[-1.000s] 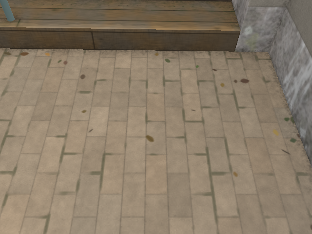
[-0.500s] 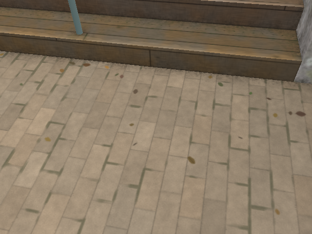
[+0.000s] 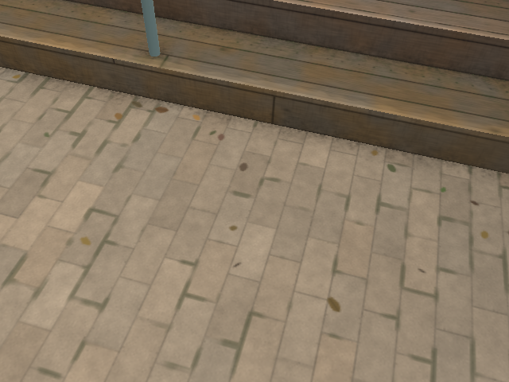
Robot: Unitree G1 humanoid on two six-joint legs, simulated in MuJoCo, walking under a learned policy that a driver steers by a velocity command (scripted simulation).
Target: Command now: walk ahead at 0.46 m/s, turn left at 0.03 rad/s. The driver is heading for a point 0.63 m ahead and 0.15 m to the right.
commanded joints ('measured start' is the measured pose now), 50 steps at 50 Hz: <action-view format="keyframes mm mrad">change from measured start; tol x32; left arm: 1 -81 88 19 -92 4 -20 -17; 15 -419 22 -18 -193 13 13 -53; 22 50 248 69 -87 37 10 -6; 50 105 160 29 -55 -13 12 46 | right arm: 1 138 -113 -28 9 11 -7 -3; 42 -188 -74 18 -123 6 7 3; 50 159 -152 -14 -44 35 -7 -16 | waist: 1 -62 102 32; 50 -54 80 -297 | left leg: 1 284 286 -398 -346 -145 119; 19 445 265 125 -59 1096 32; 21 275 243 144 369 880 18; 23 -332 -48 -15 991 -323 -42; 45 -48 -10 -54 1 194 -28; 48 607 497 -490 56 1224 207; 50 437 434 -502 -56 957 234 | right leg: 1 -413 -80 30 159 105 -23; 20 -47 113 -157 -367 220 -125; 23 588 -348 799 -610 179 -405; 30 46 -115 278 -729 517 -234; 45 247 -65 264 -448 1036 -49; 47 109 15 221 -112 727 -10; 48 -124 174 120 240 -175 28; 50 -201 133 163 363 -137 36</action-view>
